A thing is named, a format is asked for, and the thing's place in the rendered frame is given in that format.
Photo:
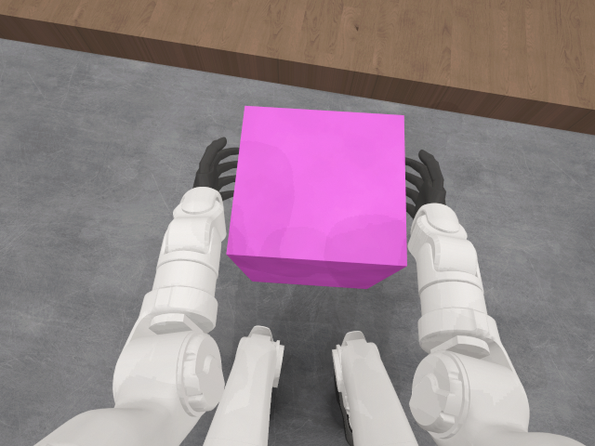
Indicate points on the left robot hand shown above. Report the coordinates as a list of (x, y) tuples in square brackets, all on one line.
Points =
[(209, 169)]

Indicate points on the carton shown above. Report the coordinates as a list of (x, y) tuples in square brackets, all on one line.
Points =
[(319, 197)]

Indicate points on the robot right upper arm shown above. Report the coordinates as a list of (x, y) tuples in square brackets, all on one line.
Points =
[(464, 401)]

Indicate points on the right robot thigh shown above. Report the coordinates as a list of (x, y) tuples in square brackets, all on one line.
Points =
[(376, 414)]

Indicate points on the right robot hand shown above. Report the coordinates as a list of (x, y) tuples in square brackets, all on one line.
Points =
[(430, 186)]

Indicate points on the robot left upper arm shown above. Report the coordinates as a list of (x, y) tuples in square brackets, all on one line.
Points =
[(163, 384)]

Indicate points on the robot right foot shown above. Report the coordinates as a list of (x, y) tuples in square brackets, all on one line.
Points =
[(347, 429)]

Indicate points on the robot right forearm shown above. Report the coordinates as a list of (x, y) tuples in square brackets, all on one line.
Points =
[(454, 315)]

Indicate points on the robot left forearm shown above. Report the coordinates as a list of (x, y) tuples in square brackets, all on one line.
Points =
[(183, 293)]

